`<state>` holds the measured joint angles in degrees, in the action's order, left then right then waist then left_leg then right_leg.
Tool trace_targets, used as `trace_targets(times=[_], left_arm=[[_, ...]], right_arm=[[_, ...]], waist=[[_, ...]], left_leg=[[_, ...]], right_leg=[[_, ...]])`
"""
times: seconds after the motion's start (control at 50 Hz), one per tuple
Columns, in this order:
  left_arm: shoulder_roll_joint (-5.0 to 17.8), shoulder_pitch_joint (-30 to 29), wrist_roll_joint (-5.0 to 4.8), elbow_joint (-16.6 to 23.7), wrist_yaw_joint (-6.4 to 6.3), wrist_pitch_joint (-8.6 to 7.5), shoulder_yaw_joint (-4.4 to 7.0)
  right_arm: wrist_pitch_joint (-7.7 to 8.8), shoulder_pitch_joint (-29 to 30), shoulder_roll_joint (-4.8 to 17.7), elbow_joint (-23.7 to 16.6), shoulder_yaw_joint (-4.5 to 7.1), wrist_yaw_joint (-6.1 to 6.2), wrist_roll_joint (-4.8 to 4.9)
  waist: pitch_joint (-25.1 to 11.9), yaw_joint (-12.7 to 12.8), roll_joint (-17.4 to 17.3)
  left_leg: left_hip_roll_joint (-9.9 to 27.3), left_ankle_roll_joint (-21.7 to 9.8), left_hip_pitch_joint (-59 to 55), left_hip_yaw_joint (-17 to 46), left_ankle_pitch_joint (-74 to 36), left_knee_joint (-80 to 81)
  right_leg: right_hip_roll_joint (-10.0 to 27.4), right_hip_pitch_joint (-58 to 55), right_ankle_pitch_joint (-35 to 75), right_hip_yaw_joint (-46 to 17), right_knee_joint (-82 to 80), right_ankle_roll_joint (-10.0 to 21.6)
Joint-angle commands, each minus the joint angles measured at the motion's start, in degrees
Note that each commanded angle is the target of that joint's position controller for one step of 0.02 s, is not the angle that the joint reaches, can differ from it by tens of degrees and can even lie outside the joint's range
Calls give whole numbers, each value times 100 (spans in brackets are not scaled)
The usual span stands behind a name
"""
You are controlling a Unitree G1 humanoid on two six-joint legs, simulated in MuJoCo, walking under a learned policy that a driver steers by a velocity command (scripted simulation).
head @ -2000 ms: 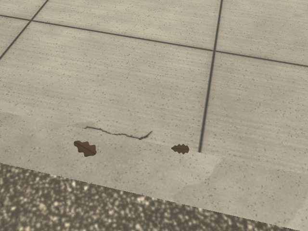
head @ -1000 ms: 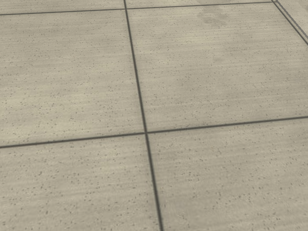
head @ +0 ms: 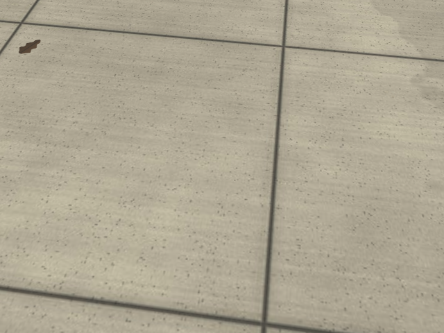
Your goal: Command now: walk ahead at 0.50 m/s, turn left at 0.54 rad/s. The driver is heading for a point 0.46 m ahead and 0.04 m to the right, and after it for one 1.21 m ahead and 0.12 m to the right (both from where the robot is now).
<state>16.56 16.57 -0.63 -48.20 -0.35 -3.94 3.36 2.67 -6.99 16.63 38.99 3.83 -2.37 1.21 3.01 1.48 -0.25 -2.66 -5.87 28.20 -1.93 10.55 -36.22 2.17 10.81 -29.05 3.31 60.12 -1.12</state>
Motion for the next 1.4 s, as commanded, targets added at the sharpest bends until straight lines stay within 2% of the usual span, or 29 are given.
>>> trace_targets(times=[0.02,0.06,0.12,0.22,0.34,0.4,0.44,0.46,0.48,0.5,0.52,0.54,0.56,0.58,0.66,0.76,0.84,0.9,0.94,0.96,0.98,1.0,1.02,1.06,1.1,1.14,1.24,1.34,1.4], left_arm=[[717,-624,-119,863,77,-471,68],[781,-549,88,810,37,-404,143],[558,-334,128,742,46,-200,110],[278,-1170,64,869,110,-173,-37],[416,-1820,-55,1133,281,-203,-28],[516,-1550,-43,1162,371,-196,16],[821,-439,6,878,337,-162,207],[1159,403,18,741,292,-137,329],[1686,812,10,713,282,-132,457],[1220,955,-87,678,294,-116,334],[1006,644,-63,758,256,-92,262],[945,317,-20,857,228,-67,245],[842,45,3,918,215,-41,206],[737,-113,54,988,195,-41,157],[836,-159,13,1034,91,-38,198],[898,216,-59,840,-37,41,227],[836,639,-67,617,-44,89,199],[900,631,-28,560,-51,145,231],[753,453,-7,621,-34,158,173],[546,395,88,764,-36,145,74],[125,1289,-35,756,-16,59,-51],[570,1094,-88,690,-9,9,1],[856,388,-123,812,9,-15,87],[728,-259,9,999,24,-61,79],[562,-111,17,975,55,-43,77],[379,-103,26,972,63,-4,30],[162,-1019,49,1190,105,-45,-80],[238,-1783,-31,1420,214,-113,-64],[386,-1753,-25,1472,274,-148,-8]], right_arm=[[94,-1330,945,-88,299,86,-20],[84,-725,656,-287,195,126,-106],[121,-639,661,-286,182,185,-103],[156,-954,777,-29,174,265,-93],[150,-1353,893,365,200,233,-95],[69,-1217,983,416,244,294,-86],[-13,-1003,994,340,231,352,-102],[-16,-1048,857,224,155,408,-173],[112,-1689,330,37,-22,338,-240],[271,-1473,496,104,-35,262,-199],[397,-971,775,-65,29,174,0],[472,-593,761,-153,6,166,12],[496,-400,752,-197,28,191,-108],[464,-444,757,-212,65,220,-184],[288,-532,539,-243,35,285,-233],[340,424,269,-415,-75,242,-183],[439,906,381,-537,-50,122,-111],[493,742,542,-540,19,94,-106],[534,-276,808,-296,165,144,-166],[533,-1240,1112,-190,243,177,-226],[450,-1769,1513,93,377,135,-189],[423,-1829,979,113,252,102,-20],[398,-1492,710,73,167,122,-27],[336,-973,557,31,83,121,-141],[353,-848,441,53,29,114,-179],[371,-891,527,136,49,117,-103],[293,-1099,830,351,121,191,-47],[192,-1591,918,657,127,205,16],[96,-1616,1027,763,167,247,22]], waist=[[-1183,-655,-159],[-725,-213,-140],[-583,-27,-177],[-296,-413,-346],[43,-679,-300],[-118,-444,-394],[-861,157,-352],[-1463,483,22],[-2112,199,1412],[-2393,402,1296],[-1607,448,915],[-1091,365,342],[-673,190,13],[-559,-5,112],[-456,-194,371],[-359,190,492],[-247,405,517],[-214,242,665],[-840,-306,597],[-1692,-719,83],[-2321,-431,-1727],[-1983,-604,-1315],[-1118,-701,-730],[-353,-478,-184],[-359,-241,-484],[-364,-178,-545],[-193,-415,-383],[-35,-647,-392],[-64,-472,-460]], left_leg=[[1740,-1311,-3876,3331,21,1868],[1400,-1167,-2516,2552,-1078,2082],[1261,-1182,-1752,1933,-1853,2353],[915,-729,-1538,954,-1575,2536],[1517,-572,-2839,931,-1346,2412],[1641,-363,-3345,681,-2870,1852],[1309,-107,-3185,248,-4679,395],[1086,118,-2183,34,-3742,-1074],[-21,610,241,-8,-181,-3336],[-166,589,1184,804,2045,-3917],[176,504,1687,953,1710,-4090],[417,457,1635,842,1277,-3768],[592,486,1466,755,1011,-3250],[728,528,1097,759,808,-2893],[725,869,757,566,387,-1965],[429,1019,205,463,-1481,41],[364,835,167,524,-1598,678],[329,548,15,472,-884,933],[388,162,-1541,429,-997,1125],[1261,-246,-3077,1393,-1115,923],[2403,-1231,-4953,3852,-50,1280],[2482,-1151,-4846,4551,1273,1764],[2247,-898,-4121,3765,1357,1894],[1806,-758,-2889,2731,200,2162],[1513,-698,-2397,2184,-585,2376],[1470,-779,-2181,1823,-1057,2538],[1275,-648,-1987,1051,-1430,2770],[1457,-502,-2384,971,-1324,2575],[1668,-355,-2855,1040,-1841,2195]], right_leg=[[171,3566,559,-846,1368,217],[424,2778,966,-847,648,120],[471,2416,1314,-636,-16,-126],[359,2166,3400,-408,-2001,-169],[215,2750,3317,-466,-2814,256],[-16,2481,2493,-346,-2901,531],[-480,867,2499,37,-3051,790],[65,-686,2859,-842,-2955,1096],[1390,-2762,1942,-3747,-3385,2189],[1576,-3307,1104,-4963,-4151,2249],[1479,-2761,836,-4257,-4263,1976],[1269,-1957,1145,-3640,-4326,1816],[1079,-1188,1703,-3176,-4433,1731],[904,-691,2234,-2881,-4554,1688],[600,116,3244,-2248,-4775,1762],[234,403,2941,-1749,-4682,1368],[554,-238,2725,-2111,-4364,1305],[813,-797,3308,-2409,-3965,1200],[417,-655,4539,-2098,-2847,965],[43,133,3622,-1711,-1324,760],[-844,2267,391,-1137,602,321],[-574,3099,-357,-1430,1225,307],[-329,3369,127,-1371,1362,315],[75,3216,845,-992,814,268],[270,2735,1101,-890,361,210],[330,2654,1166,-739,-86,117],[308,2468,2662,-529,-1852,2],[93,2191,3159,-457,-2786,114],[7,1957,2611,-426,-3090,341]])
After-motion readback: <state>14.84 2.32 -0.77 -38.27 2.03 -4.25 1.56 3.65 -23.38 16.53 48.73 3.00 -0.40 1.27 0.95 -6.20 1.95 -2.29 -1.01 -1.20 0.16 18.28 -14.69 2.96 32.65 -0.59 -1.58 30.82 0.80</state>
